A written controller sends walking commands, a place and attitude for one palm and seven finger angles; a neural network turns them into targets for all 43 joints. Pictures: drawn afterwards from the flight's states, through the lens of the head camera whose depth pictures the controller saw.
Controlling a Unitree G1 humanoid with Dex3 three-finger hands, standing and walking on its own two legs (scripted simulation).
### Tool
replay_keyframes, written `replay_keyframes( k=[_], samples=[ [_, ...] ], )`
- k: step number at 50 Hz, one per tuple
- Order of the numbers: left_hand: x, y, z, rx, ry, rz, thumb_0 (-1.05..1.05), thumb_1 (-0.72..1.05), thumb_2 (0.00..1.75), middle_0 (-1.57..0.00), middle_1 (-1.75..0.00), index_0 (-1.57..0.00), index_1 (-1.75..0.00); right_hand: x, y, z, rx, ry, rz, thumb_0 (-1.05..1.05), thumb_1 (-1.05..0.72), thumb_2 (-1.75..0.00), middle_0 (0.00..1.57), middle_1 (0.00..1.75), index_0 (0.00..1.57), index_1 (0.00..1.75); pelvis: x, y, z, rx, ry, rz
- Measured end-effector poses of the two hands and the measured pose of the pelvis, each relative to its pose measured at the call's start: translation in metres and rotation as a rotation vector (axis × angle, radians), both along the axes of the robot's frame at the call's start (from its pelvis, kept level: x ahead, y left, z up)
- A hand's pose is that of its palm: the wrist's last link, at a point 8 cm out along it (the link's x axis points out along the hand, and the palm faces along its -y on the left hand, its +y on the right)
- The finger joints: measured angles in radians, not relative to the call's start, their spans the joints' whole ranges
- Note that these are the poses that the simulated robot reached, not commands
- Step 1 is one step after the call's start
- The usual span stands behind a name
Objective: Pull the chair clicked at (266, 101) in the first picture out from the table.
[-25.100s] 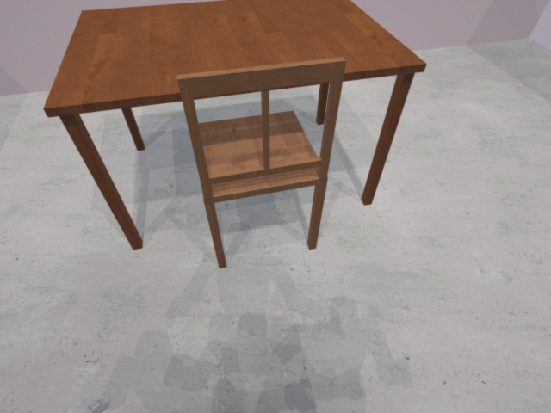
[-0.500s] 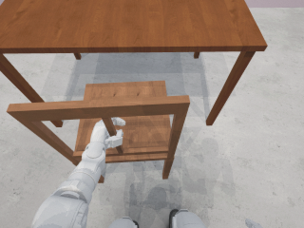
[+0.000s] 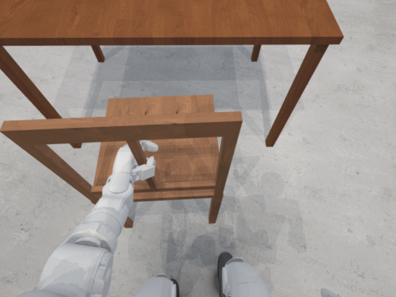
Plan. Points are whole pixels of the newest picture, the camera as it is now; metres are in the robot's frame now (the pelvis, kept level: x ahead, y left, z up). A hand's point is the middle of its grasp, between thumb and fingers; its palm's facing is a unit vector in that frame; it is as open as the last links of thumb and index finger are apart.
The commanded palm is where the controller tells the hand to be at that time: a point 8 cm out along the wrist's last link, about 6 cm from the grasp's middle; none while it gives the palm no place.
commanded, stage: step backward, pulling the chair out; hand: left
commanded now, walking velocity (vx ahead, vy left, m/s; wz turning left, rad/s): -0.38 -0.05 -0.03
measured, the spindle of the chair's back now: (144, 166) +0.41 +0.13 -0.09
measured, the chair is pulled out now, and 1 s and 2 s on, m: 0.25 0.37 0.59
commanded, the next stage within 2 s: stop walking, hand still on the chair in 1.82 s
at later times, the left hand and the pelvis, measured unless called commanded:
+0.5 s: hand (143, 201) +0.31 +0.12 -0.06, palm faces -0.04 -0.98 -0.17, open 5.1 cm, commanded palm +0.32 +0.17 -0.05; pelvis -0.06 +0.00 +0.00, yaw -1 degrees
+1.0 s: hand (138, 217) +0.27 +0.12 -0.06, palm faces -0.04 -0.98 -0.19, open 5.2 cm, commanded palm +0.29 +0.18 -0.05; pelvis -0.10 +0.00 +0.01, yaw -3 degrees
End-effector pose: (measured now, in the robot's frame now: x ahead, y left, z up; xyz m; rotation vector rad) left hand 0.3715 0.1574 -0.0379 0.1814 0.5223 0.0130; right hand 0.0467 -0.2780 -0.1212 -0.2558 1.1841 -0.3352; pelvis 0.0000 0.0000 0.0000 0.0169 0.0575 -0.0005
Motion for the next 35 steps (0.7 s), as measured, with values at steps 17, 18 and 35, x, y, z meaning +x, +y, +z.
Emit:
replay_keyframes(
  k=[17,18,35],
  samples=[
    [-0.055,0.004,0.002,0.007,0.013,0.017,0.04,0.72,0.80,-0.36,-1.25,-0.50,-1.45,-0.023,-0.001,0.001,0.016,-0.061,0.014,0.01,-0.91,-0.90,0.21,0.30,0.20,0.30,-0.044,-0.006,0.001,-0.012,-0.006,0.015],
    [-0.058,0.004,0.002,0.005,0.014,0.012,0.04,0.72,0.80,-0.35,-1.25,-0.50,-1.45,-0.027,0.000,0.003,0.007,-0.059,0.018,0.01,-0.91,-0.90,0.21,0.30,0.20,0.30,-0.047,-0.004,0.002,-0.007,-0.008,0.016],
    [-0.101,0.011,0.002,0.018,0.005,0.028,0.04,0.71,0.80,-0.37,-1.27,-0.50,-1.45,-0.064,0.010,-0.004,0.050,-0.052,0.015,0.01,-0.91,-0.90,0.21,0.30,0.20,0.30,-0.079,-0.005,0.000,-0.004,-0.025,-0.002]
  ],
)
